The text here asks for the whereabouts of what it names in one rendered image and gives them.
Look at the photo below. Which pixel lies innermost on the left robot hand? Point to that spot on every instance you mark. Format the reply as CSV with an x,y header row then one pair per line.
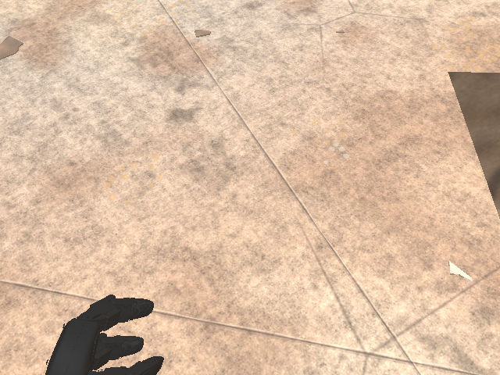
x,y
81,347

